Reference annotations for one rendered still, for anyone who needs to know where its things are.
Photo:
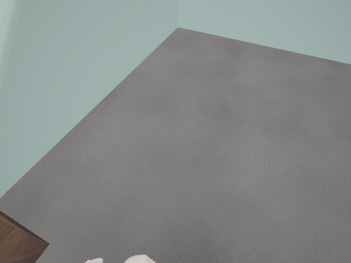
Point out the cabinet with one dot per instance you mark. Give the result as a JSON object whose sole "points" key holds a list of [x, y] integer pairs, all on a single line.
{"points": [[17, 243]]}

